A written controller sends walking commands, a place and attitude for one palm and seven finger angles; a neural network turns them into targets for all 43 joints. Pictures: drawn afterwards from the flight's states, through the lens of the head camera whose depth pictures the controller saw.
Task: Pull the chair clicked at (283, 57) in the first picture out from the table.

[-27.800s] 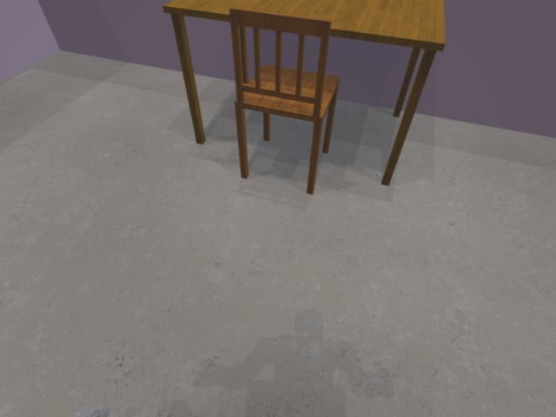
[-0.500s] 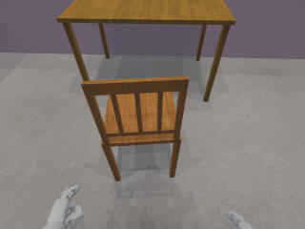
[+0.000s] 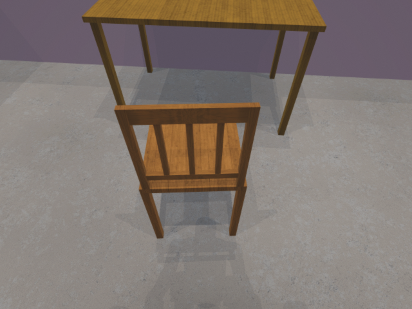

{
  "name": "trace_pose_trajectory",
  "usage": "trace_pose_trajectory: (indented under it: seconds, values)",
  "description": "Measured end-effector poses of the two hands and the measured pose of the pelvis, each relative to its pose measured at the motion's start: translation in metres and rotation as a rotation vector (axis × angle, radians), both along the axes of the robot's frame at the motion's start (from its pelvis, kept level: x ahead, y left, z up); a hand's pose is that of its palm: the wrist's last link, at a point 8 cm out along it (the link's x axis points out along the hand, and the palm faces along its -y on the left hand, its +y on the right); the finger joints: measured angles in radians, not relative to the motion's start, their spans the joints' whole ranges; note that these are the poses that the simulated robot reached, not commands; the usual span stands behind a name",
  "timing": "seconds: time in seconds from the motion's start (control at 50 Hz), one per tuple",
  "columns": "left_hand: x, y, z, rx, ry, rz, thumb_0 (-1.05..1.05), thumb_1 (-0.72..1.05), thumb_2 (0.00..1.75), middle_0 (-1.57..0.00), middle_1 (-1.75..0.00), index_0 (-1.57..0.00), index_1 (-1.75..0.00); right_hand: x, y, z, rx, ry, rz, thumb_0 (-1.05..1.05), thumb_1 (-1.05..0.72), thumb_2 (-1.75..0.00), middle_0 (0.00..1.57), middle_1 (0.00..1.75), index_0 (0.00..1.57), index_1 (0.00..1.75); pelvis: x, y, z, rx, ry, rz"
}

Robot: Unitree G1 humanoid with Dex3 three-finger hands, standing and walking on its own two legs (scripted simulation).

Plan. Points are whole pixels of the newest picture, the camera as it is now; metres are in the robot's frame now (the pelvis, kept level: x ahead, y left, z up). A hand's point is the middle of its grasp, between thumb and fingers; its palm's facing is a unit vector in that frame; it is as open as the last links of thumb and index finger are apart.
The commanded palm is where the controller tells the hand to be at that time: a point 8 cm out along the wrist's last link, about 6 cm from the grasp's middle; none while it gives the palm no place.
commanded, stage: let the arm hang, fingers relaxed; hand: left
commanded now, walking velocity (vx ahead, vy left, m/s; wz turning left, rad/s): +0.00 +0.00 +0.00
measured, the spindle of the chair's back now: (190, 150) +0.58 +0.09 -0.11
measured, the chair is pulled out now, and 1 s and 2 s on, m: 0.59 0.59 0.59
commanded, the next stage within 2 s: look to check the result in 0.42 s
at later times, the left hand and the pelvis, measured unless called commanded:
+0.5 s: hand out of the picture -0.02 +0.14 -0.18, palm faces +0.05 -0.99 -0.15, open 7.4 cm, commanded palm none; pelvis +0.00 -0.01 +0.00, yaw -1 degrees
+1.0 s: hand out of the picture -0.01 +0.14 -0.17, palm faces +0.04 -0.99 -0.16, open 7.4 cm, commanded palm none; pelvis +0.00 -0.01 +0.00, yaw -1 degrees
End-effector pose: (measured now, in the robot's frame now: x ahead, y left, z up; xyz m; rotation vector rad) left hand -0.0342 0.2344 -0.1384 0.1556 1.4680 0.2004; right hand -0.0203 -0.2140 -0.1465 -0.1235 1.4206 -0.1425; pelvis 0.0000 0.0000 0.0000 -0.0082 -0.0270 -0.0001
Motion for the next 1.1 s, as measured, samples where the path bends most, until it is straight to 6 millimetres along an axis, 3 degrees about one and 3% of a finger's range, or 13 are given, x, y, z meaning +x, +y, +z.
trace_pose_trajectory:
  seconds: [0.3,0.68,1.1]
  values:
    - [0.011,-0.044,-0.010,-0.088,-0.045,-0.006,0.01,0.91,0.89,-0.20,-0.30,-0.20,-0.30,-0.010,0.009,-0.003,0.024,-0.005,-0.037,0.01,-0.91,-0.89,0.20,0.30,0.20,0.29,-0.003,-0.006,-0.001,0.004,-0.007,-0.013]
    - [0.007,-0.040,-0.008,-0.062,-0.025,-0.001,0.01,0.91,0.89,-0.20,-0.30,-0.20,-0.30,-0.013,0.007,-0.003,0.027,0.012,-0.050,0.01,-0.91,-0.89,0.20,0.30,0.20,0.29,-0.002,-0.011,-0.001,0.003,-0.004,-0.017]
    - [0.019,-0.046,-0.008,-0.071,-0.048,-0.007,0.01,0.90,0.89,-0.20,-0.30,-0.20,-0.30,-0.006,-0.001,-0.002,0.016,0.000,-0.044,0.01,-0.91,-0.89,0.20,0.30,0.20,0.29,0.000,-0.014,0.000,0.007,-0.007,-0.019]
